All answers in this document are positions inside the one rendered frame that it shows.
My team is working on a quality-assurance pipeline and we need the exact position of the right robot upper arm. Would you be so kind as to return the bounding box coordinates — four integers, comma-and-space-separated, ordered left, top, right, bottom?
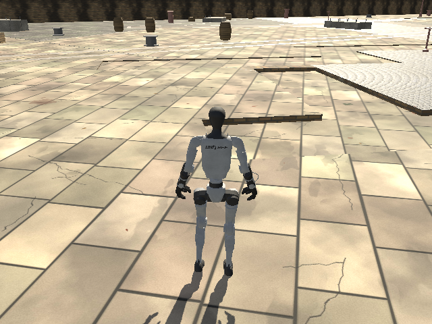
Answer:
231, 136, 250, 173

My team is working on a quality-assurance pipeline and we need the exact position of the robot thigh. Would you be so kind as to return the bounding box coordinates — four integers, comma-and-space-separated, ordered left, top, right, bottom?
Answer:
223, 188, 239, 236
193, 188, 207, 228

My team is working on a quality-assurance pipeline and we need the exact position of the left robot thigh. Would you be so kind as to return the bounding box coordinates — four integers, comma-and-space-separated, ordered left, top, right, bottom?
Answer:
193, 188, 207, 228

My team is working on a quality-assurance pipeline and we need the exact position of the left robot hand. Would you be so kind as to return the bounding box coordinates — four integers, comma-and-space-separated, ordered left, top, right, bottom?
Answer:
175, 186, 191, 199

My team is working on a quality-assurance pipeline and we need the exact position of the robot right forearm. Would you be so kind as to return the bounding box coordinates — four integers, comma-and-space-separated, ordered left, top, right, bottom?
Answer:
243, 163, 256, 189

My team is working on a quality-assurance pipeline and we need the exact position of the right robot hand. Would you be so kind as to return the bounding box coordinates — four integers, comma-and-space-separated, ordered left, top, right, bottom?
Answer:
242, 187, 257, 200

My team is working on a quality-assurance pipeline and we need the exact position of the robot left forearm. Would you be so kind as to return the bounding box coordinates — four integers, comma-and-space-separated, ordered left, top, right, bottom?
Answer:
177, 162, 190, 188

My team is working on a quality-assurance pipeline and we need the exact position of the right robot thigh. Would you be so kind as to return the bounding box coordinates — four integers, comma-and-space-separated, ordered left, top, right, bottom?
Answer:
223, 188, 239, 236

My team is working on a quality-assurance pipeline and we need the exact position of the left robot upper arm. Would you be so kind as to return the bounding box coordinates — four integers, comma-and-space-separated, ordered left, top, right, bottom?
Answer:
184, 136, 203, 173

